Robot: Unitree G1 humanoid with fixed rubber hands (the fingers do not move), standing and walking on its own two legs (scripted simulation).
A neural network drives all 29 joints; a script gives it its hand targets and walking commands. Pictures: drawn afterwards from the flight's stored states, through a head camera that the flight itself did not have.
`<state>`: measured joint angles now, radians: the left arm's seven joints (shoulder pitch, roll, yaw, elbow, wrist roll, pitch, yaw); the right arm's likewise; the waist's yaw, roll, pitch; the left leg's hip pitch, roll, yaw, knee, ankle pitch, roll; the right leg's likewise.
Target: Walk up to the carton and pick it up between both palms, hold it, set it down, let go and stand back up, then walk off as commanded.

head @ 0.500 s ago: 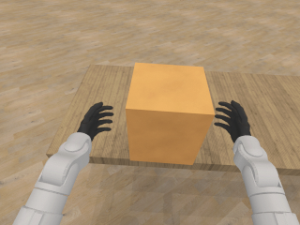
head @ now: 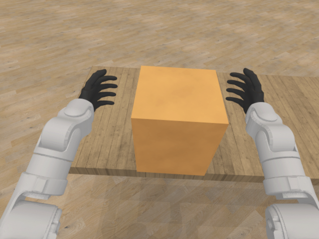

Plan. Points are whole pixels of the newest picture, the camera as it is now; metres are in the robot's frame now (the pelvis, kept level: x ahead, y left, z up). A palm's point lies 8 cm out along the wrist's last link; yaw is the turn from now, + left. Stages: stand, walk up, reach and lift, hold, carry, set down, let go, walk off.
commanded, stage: reach and lift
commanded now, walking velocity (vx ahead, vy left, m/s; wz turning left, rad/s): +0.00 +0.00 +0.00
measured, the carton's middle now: (174, 123) +0.44 -0.05 +0.04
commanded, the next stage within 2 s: none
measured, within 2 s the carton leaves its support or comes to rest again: neither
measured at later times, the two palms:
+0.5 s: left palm (95, 103) +0.42 +0.15 +0.13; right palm (238, 114) +0.39 -0.21 +0.12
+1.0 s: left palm (107, 119) +0.42 +0.13 +0.08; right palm (235, 127) +0.39 -0.21 +0.08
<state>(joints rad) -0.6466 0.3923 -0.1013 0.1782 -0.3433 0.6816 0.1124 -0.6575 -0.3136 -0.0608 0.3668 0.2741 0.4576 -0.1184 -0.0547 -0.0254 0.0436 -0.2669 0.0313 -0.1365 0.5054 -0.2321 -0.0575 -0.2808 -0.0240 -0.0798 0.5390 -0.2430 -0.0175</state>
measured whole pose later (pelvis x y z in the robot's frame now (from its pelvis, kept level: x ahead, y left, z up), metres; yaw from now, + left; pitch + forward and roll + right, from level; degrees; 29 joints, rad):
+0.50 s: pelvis +0.00 +0.00 +0.00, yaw +0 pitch +0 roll +0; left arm -0.74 0.31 -0.09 0.56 -0.28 0.41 0.07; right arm -0.70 -0.23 -0.06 0.72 0.27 0.20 -0.12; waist -0.06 -0.03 0.04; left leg -0.28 0.04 -0.14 0.49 -0.23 -0.07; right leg -0.28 -0.02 -0.08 0.50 -0.23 -0.01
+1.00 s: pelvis +0.01 +0.00 +0.00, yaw +0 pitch +3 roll +0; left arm -0.71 0.21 -0.09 0.83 -0.25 0.07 0.10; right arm -0.67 -0.19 -0.06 0.90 0.25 -0.04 -0.12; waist -0.07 -0.03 0.03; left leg -0.32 0.04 -0.14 0.49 -0.22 -0.08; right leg -0.33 -0.01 -0.08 0.50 -0.22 -0.01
